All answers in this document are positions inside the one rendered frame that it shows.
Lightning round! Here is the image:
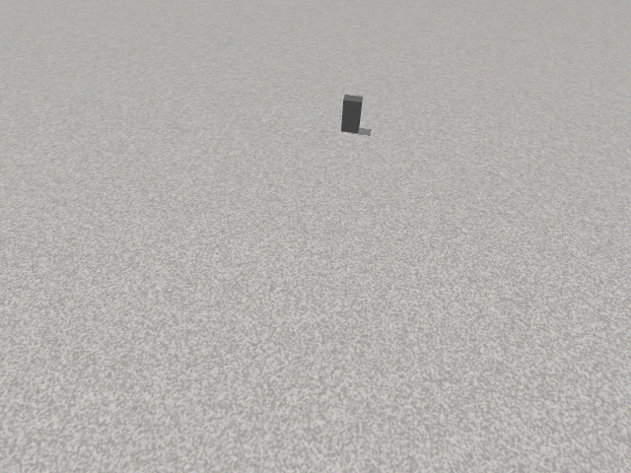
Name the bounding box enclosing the carton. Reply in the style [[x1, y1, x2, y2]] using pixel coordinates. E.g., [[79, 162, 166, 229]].
[[341, 95, 363, 133]]

